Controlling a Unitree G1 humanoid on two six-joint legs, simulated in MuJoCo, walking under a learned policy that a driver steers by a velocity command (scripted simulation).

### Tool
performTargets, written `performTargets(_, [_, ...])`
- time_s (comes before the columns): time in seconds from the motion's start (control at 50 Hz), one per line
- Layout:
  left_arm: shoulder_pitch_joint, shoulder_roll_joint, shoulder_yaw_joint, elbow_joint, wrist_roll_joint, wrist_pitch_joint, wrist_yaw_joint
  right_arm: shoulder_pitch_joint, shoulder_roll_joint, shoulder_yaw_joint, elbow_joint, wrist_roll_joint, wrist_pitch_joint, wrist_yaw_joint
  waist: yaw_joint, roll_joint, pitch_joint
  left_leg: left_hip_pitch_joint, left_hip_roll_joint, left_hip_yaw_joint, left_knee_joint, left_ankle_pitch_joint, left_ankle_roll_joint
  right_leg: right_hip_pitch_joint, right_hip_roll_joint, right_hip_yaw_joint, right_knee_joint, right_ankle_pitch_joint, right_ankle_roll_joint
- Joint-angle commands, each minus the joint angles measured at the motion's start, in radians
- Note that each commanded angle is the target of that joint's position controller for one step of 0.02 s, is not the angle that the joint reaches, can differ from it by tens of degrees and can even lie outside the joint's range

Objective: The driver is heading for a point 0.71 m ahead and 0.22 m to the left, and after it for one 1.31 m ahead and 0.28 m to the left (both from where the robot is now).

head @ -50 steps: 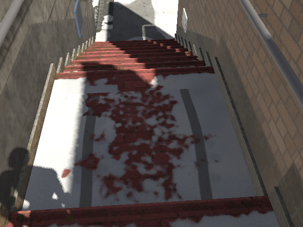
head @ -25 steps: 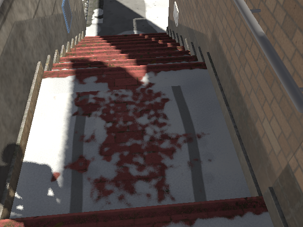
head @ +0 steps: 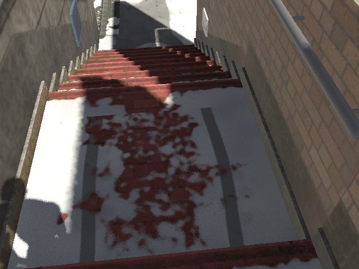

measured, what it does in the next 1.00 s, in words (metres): walks ahead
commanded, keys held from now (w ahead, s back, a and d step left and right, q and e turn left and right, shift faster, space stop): no key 0.54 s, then w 0.46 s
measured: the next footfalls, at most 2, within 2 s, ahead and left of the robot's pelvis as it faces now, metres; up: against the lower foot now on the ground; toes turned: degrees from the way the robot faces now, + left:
right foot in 1.10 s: +0.27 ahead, -0.21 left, -0.16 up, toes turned -4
left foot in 1.80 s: +0.57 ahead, +0.08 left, -0.31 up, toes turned +30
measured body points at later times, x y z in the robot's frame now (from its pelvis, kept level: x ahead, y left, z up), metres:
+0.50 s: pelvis -0.01 -0.01 +0.00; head +0.01 -0.01 +0.45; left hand +0.01 +0.22 -0.16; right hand -0.02 -0.23 -0.16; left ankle -0.07 +0.11 -0.72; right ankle -0.03 -0.11 -0.72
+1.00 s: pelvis +0.09 -0.05 -0.05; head +0.10 -0.07 +0.40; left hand +0.25 +0.15 -0.17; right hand -0.11 -0.19 -0.19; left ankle -0.07 +0.11 -0.72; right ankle +0.22 -0.18 -0.76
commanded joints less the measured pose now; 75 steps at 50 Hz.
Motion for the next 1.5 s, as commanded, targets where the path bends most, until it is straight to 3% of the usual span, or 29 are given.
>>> performTargets(0.02, [0.013, 0.004, -0.027, -0.044, -0.050, -0.027, -0.024, -0.161, -0.011, 0.017, -0.088, 0.060, 0.001, 0.016, 0.068, -0.085, -0.006, -0.205, 0.011, -0.007, 0.002, 0.432, 0.005, 0.204, -0.052, 0.060, -0.101, 0.706, -0.007])
performTargets(0.04, [0.036, 0.094, -0.018, -0.036, -0.038, -0.025, -0.045, -0.064, -0.043, 0.001, -0.062, 0.047, 0.009, 0.012, 0.011, -0.075, -0.057, -0.137, 0.001, 0.007, 0.007, 0.381, -0.050, 0.200, -0.067, 0.111, -0.096, 0.792, -0.024])
performTargets(0.08, [0.013, 0.136, -0.004, -0.035, -0.033, -0.016, -0.072, 0.026, -0.087, -0.006, -0.014, 0.029, 0.020, -0.008, -0.006, -0.004, 0.002, -0.082, -0.006, 0.027, 0.007, 0.402, -0.075, 0.110, -0.045, 0.058, -0.084, 0.739, -0.012])
performTargets(0.16, [0.008, 0.034, -0.015, -0.029, -0.033, -0.010, -0.071, 0.038, -0.034, 0.012, 0.013, 0.022, 0.028, 0.001, -0.003, -0.010, -0.010, -0.059, 0.024, -0.008, -0.016, 0.471, -0.057, 0.087, -0.028, 0.045, -0.063, 0.674, 0.009])
performTargets(0.22, [0.027, 0.088, -0.002, -0.026, -0.025, -0.006, -0.071, 0.008, -0.037, 0.014, 0.016, 0.025, 0.032, 0.004, 0.009, 0.007, -0.001, -0.069, 0.015, -0.004, -0.027, 0.442, -0.063, 0.077, -0.027, 0.033, -0.064, 0.639, 0.005])
performTargets(0.54, [0.033, 0.079, -0.009, -0.010, -0.019, 0.005, -0.073, -0.026, -0.053, 0.015, 0.040, 0.010, 0.020, 0.019, 0.009, -0.003, 0.066, -0.083, 0.006, -0.007, -0.108, 0.214, -0.035, -0.014, -0.026, 0.028, -0.148, 0.221, 0.000])
performTargets(0.6, [0.090, 0.147, 0.028, -0.007, 0.017, 0.000, -0.042, 0.013, -0.094, -0.013, 0.028, -0.032, 0.019, -0.011, 0.021, -0.015, 0.150, -0.147, 0.021, -0.057, -0.125, -0.256, 0.052, -0.090, -0.084, 0.139, -0.235, -0.379, -0.111])
performTargets(0.64, [0.111, 0.087, 0.023, -0.014, 0.032, -0.010, -0.019, 0.050, -0.038, -0.006, 0.022, -0.050, 0.004, -0.033, 0.017, -0.024, 0.179, -0.151, 0.055, -0.120, -0.107, -0.302, 0.123, -0.125, -0.136, 0.227, -0.232, -0.479, -0.183])
performTargets(0.7, [0.010, 0.018, 0.005, -0.079, 0.027, -0.021, 0.003, 0.076, 0.026, 0.010, 0.006, -0.037, -0.028, -0.056, -0.025, 0.026, 0.115, -0.005, 0.097, -0.202, -0.110, -0.145, 0.194, -0.207, -0.114, 0.185, -0.104, -0.228, -0.182])
performTargets(0.76, [-0.132, -0.038, -0.010, -0.172, 0.043, -0.035, 0.009, 0.273, -0.065, 0.001, 0.048, -0.040, -0.039, -0.059, -0.117, 0.180, 0.124, 0.181, 0.324, -0.558, -0.290, 0.027, 0.350, -0.517, 0.023, 0.047, 0.304, -0.259, -0.068])
performTargets(0.78, [-0.169, -0.009, -0.003, -0.192, 0.043, -0.042, 0.016, 0.351, -0.044, 0.013, 0.077, -0.048, -0.040, -0.063, -0.138, 0.139, 0.165, 0.224, 0.368, -0.609, -0.307, 0.052, 0.353, -0.631, 0.005, 0.109, 0.397, -0.316, -0.052])
performTargets(0.84, [-0.147, -0.015, -0.020, -0.211, 0.067, -0.044, 0.011, 0.296, 0.028, 0.046, 0.085, -0.058, -0.043, -0.066, -0.093, 0.014, 0.163, 0.164, 0.308, -0.420, -0.192, 0.110, 0.266, -0.658, -0.063, 0.151, 0.429, -0.023, -0.058])
performTargets(0.9, [-0.024, -0.019, -0.021, -0.195, 0.058, -0.039, -0.024, 0.189, 0.015, 0.059, 0.022, -0.053, -0.038, -0.052, -0.003, 0.064, 0.144, -0.298, 0.179, -0.199, -0.105, 0.051, 0.207, -0.252, -0.012, -0.002, 0.428, 0.062, -0.060])
performTargets(0.94, [-0.144, -0.014, -0.030, -0.235, 0.087, -0.024, -0.022, 0.295, 0.079, 0.088, 0.054, -0.044, -0.058, -0.080, -0.103, 0.081, 0.134, -0.045, 0.212, -0.250, 0.013, -0.006, 0.148, -0.516, -0.117, 0.144, 0.095, 0.603, -0.035])
performTargets(1.0, [-0.253, -0.059, -0.069, -0.269, 0.059, -0.002, -0.025, 0.247, -0.024, 0.086, 0.035, -0.075, -0.054, -0.091, -0.105, 0.050, 0.156, -0.448, 0.142, -0.174, 0.028, -0.217, 0.087, -0.097, -0.083, 0.027, -0.140, 0.864, 0.013])
performTargets(1.04, [-0.165, 0.013, -0.058, -0.266, 0.073, 0.023, -0.039, 0.222, -0.076, 0.064, 0.027, -0.059, -0.042, -0.060, -0.058, 0.066, 0.163, -0.467, 0.201, -0.243, 0.066, -0.326, 0.105, 0.028, -0.089, 0.032, -0.135, 0.589, 0.040])
performTargets(1.06, [-0.054, 0.045, -0.050, -0.216, 0.050, 0.013, -0.041, 0.210, -0.100, 0.059, 0.041, -0.067, -0.021, -0.032, -0.010, -0.001, 0.148, -0.479, 0.186, -0.236, 0.197, -0.288, 0.098, 0.182, -0.073, 0.028, -0.170, 0.563, 0.047])
performTargets(1.1, [0.280, 0.214, 0.017, -0.096, 0.029, -0.003, -0.050, 0.270, -0.154, 0.046, 0.112, -0.123, 0.003, 0.053, 0.158, -0.131, 0.036, -0.477, 0.069, -0.161, 0.679, -0.036, 0.006, 0.531, -0.083, 0.029, -0.223, 0.626, 0.005])
performTargets(1.12, [0.414, 0.304, 0.020, -0.048, 0.069, -0.004, -0.079, 0.540, 0.036, 0.064, 0.169, -0.068, -0.010, 0.098, 0.061, -0.302, -0.290, -0.593, -0.017, -0.130, 1.171, -0.293, 0.018, 0.891, -0.265, 0.149, 0.108, 1.124, -0.112])
performTargets(1.14, [0.528, 0.354, 0.034, -0.024, 0.108, 0.015, -0.092, 0.435, -0.025, 0.038, 0.096, 0.009, -0.044, 0.107, 0.122, -0.238, -0.237, -0.743, -0.034, -0.134, 1.477, -0.307, 0.016, 0.777, -0.375, 0.302, 0.046, 1.161, -0.131])
performTargets(1.18, [0.421, 0.284, 0.021, -0.004, 0.063, 0.008, -0.101, 0.069, -0.054, 0.031, -0.056, 0.036, -0.069, 0.062, 0.162, -0.131, 0.067, -1.072, -0.004, -0.169, 1.502, -0.052, 0.059, 0.368, -0.462, 0.549, -0.281, 0.091, -0.214])
performTargets(1.2, [0.261, 0.145, -0.021, -0.049, 0.074, 0.009, -0.090, 0.128, 0.019, 0.058, -0.051, 0.012, -0.065, 0.027, 0.065, -0.025, 0.068, -0.911, 0.077, -0.264, 1.317, 0.210, 0.098, 0.155, -0.452, 0.473, -0.305, 0.000, -0.159])
performTargets(1.22, [0.250, 0.090, -0.044, -0.047, 0.095, 0.003, -0.083, 0.170, 0.055, 0.062, -0.041, 0.004, -0.059, -0.001, 0.005, -0.012, 0.128, -0.832, 0.116, -0.275, 1.264, 0.304, 0.100, -0.021, -0.497, 0.490, -0.334, 0.030, -0.148])
performTargets(1.24, [0.187, -0.038, -0.085, -0.054, 0.079, -0.028, -0.044, 0.169, 0.092, 0.082, -0.070, -0.023, -0.049, -0.011, -0.043, -0.001, 0.143, -0.807, 0.145, -0.296, 0.996, 0.459, 0.125, -0.065, -0.392, 0.381, -0.352, 0.056, -0.093])
performTargets(1.28, [0.071, -0.093, -0.116, -0.082, 0.063, -0.084, 0.006, 0.030, 0.067, 0.081, -0.120, -0.043, -0.043, 0.007, -0.029, -0.001, 0.166, -0.673, 0.138, -0.303, 0.623, 0.636, 0.129, -0.185, -0.314, 0.226, -0.469, 0.157, -0.088])
performTargets(1.32, [0.155, -0.033, -0.125, -0.032, 0.089, -0.107, 0.023, 0.030, 0.011, 0.067, -0.114, -0.051, -0.016, 0.035, -0.030, -0.065, 0.117, -0.651, 0.125, -0.305, 0.560, 0.649, 0.098, -0.132, -0.296, 0.138, -0.428, 0.271, -0.139])
performTargets(1.38, [0.290, 0.006, -0.123, 0.033, 0.136, -0.106, 0.012, -0.063, -0.022, 0.075, -0.186, -0.054, -0.016, 0.059, 0.004, 0.047, 0.119, -0.837, 0.119, -0.367, 0.355, 0.809, 0.075, 0.080, -0.286, 0.067, -0.307, 0.372, -0.130])
performTargets(1.44, [0.380, 0.006, -0.127, 0.054, 0.115, -0.089, 0.009, -0.165, -0.036, 0.082, -0.226, -0.009, -0.015, 0.035, 0.026, 0.006, 0.103, -0.720, 0.123, -0.259, 0.124, 1.026, 0.037, 0.097, -0.265, -0.021, -0.297, 0.404, -0.141])
performTargets(1.5, [0.433, -0.007, -0.134, 0.052, 0.106, -0.075, -0.004, -0.296, -0.063, 0.074, -0.253, -0.019, 0.001, 0.053, 0.064, -0.041, 0.165, -0.558, 0.104, -0.138, 0.131, 0.999, 0.029, 0.023, -0.242, -0.077, -0.289, 0.372, -0.087])
Keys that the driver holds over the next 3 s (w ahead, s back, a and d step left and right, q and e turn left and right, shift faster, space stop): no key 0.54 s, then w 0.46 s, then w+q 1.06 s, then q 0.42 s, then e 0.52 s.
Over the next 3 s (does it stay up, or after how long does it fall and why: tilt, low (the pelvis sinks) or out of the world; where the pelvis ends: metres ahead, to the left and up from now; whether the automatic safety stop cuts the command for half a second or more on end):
stays up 0.87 0.12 -0.45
